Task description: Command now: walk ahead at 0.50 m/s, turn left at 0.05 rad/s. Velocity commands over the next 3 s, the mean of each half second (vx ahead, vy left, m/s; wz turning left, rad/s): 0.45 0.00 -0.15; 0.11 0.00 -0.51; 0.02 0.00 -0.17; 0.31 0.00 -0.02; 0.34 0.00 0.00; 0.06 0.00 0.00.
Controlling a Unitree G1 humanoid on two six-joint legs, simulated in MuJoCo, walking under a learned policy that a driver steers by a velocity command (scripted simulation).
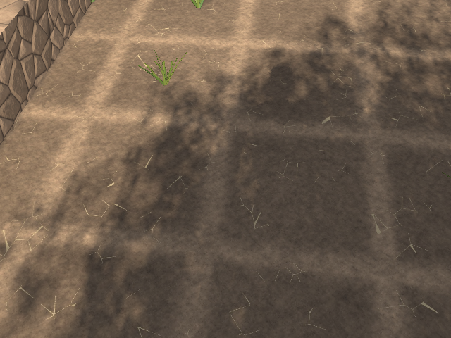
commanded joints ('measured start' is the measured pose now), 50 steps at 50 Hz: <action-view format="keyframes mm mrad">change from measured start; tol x32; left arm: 1 -36 170 38 -61 -11 -10 13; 50 -185 199 74 -317 7 113 54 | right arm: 1 -64 -27 0 -70 0 -16 5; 9 -213 -57 -1 -134 15 -36 43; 14 285 -228 -67 -22 -12 -29 18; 50 -34 -85 -15 -15 -5 69 -31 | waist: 1 -10 -101 5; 10 -16 -132 14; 14 -165 244 -451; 19 -52 74 -29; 50 -49 -169 -176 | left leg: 1 19 -3 18 -178 173 -11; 9 60 -59 39 -395 107 40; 12 584 -54 29 -415 130 117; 14 1098 331 -635 -527 -34 312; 20 471 157 -73 -697 339 191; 34 629 173 207 -421 620 120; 36 468 41 259 -36 383 7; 37 118 -132 234 311 -495 -73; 38 45 -173 -13 477 -582 -73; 50 230 -104 -16 -49 -179 -82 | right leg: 1 -10 -238 134 -137 248 -143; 12 31 -228 99 347 507 -45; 14 -536 -25 119 948 -416 39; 15 -627 -84 174 1034 -383 33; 34 -327 -90 -29 319 19 7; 37 254 -368 466 249 1027 -261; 41 66 -318 447 98 370 -233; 50 -162 -218 376 50 75 -166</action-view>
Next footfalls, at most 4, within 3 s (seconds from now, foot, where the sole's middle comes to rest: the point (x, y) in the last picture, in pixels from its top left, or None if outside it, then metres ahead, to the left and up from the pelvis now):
0.24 left None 0.31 0.16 -0.78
0.72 right None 0.47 -0.09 -0.78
1.14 left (207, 329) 0.51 0.13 -0.78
1.40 right None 0.38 -0.09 -0.78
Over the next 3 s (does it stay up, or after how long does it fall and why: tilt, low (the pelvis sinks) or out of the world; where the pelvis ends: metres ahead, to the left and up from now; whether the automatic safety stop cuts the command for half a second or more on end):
stays up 0.79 -0.19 -0.01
